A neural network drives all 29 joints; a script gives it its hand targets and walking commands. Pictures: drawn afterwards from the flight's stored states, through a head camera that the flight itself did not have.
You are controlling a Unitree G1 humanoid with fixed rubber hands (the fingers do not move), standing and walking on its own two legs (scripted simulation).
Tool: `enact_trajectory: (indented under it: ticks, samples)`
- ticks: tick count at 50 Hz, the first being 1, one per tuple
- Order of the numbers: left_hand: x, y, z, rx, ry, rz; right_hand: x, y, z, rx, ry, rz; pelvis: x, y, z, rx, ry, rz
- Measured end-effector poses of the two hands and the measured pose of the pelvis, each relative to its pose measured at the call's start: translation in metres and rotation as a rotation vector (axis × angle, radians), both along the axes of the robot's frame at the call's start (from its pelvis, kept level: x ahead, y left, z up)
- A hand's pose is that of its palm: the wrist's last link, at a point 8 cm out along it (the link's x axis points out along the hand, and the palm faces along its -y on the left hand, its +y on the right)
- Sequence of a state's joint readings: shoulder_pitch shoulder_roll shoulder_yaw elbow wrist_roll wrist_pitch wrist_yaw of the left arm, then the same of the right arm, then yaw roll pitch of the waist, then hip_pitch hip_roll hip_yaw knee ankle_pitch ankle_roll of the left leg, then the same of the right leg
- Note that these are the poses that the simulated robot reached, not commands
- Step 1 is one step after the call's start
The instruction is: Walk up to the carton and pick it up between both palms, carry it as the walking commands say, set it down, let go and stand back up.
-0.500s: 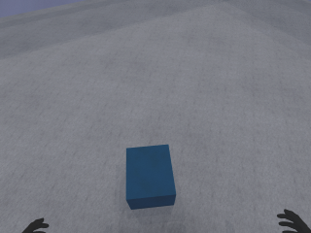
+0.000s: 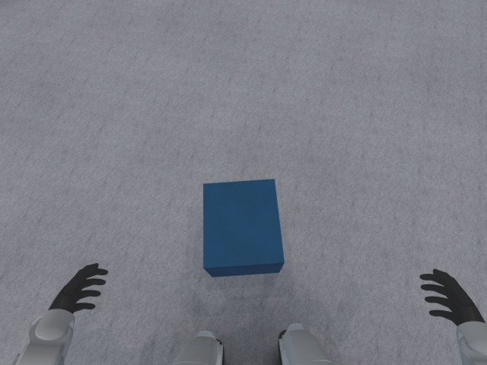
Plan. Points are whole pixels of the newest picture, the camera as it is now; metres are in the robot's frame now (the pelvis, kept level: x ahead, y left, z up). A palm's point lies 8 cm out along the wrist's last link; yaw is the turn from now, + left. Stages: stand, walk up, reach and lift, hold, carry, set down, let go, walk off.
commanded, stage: reach and lift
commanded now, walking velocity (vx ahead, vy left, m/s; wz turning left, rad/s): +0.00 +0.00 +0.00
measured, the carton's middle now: (242, 229) +0.50 +0.04 -0.64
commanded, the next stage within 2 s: none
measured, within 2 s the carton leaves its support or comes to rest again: neither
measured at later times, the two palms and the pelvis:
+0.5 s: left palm (111, 254) +0.31 +0.28 -0.14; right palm (411, 239) +0.33 -0.29 -0.11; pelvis -0.04 +0.00 -0.04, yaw +1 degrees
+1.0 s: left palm (140, 206) +0.42 +0.26 -0.18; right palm (367, 186) +0.46 -0.25 -0.16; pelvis -0.04 -0.01 -0.07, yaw +3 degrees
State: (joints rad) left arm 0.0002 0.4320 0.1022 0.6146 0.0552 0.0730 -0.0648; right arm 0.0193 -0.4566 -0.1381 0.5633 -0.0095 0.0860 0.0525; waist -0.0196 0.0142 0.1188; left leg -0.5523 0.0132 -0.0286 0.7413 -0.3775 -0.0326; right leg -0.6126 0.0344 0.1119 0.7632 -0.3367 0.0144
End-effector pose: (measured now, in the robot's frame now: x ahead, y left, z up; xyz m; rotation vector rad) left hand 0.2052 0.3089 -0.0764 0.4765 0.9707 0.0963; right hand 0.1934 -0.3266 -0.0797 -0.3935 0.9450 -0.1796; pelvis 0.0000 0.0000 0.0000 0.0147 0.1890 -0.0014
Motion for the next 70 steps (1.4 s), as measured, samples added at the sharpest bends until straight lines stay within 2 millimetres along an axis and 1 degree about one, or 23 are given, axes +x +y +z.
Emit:
enact_trajectory:
  ticks: [4, 9, 17, 22, 30, 37, 47, 53, 59, 62, 66, 70]
  samples:
    - [0.014, -0.005, -0.009, -0.025, -0.038, -0.002, 0.013, 0.006, -0.004, -0.003, -0.018, 0.015, -0.010, 0.000, -0.006, 0.003, 0.028, 0.003]
    - [0.035, -0.013, -0.019, -0.064, -0.086, 0.006, 0.034, 0.013, -0.006, -0.006, -0.047, 0.036, -0.024, 0.000, -0.015, 0.006, 0.057, 0.006]
    - [0.067, -0.024, -0.038, -0.092, -0.107, 0.012, 0.083, 0.025, -0.013, 0.018, -0.114, 0.054, -0.040, -0.002, -0.029, 0.011, 0.125, 0.011]
    - [0.087, -0.028, -0.051, -0.103, -0.115, 0.019, 0.116, 0.033, -0.024, 0.040, -0.144, 0.067, -0.042, -0.004, -0.036, 0.015, 0.182, 0.014]
    - [0.123, -0.029, -0.071, -0.131, -0.149, 0.061, 0.164, 0.045, -0.046, 0.086, -0.186, 0.071, -0.038, -0.006, -0.047, 0.018, 0.306, 0.019]
    - [0.158, -0.031, -0.083, -0.163, -0.199, 0.088, 0.204, 0.056, -0.058, 0.123, -0.232, 0.060, -0.036, -0.005, -0.056, 0.017, 0.416, 0.022]
    - [0.205, -0.050, -0.100, -0.242, -0.278, 0.121, 0.252, 0.073, -0.073, 0.182, -0.272, 0.044, -0.042, -0.005, -0.066, 0.018, 0.530, 0.027]
    - [0.226, -0.053, -0.110, -0.268, -0.314, 0.150, 0.276, 0.083, -0.086, 0.229, -0.298, 0.037, -0.046, -0.008, -0.072, 0.020, 0.589, 0.030]
    - [0.238, -0.056, -0.124, -0.286, -0.325, 0.166, 0.294, 0.091, -0.097, 0.272, -0.322, 0.028, -0.046, -0.008, -0.077, 0.021, 0.637, 0.032]
    - [0.239, -0.056, -0.132, -0.294, -0.320, 0.181, 0.297, 0.094, -0.104, 0.286, -0.321, 0.017, -0.045, -0.008, -0.078, 0.021, 0.654, 0.032]
    - [0.237, -0.053, -0.144, -0.298, -0.310, 0.194, 0.296, 0.094, -0.116, 0.291, -0.313, 0.004, -0.046, -0.007, -0.082, 0.019, 0.673, 0.033]
    - [0.236, -0.053, -0.158, -0.303, -0.313, 0.194, 0.294, 0.097, -0.133, 0.301, -0.313, 0.002, -0.052, -0.006, -0.093, 0.019, 0.691, 0.036]
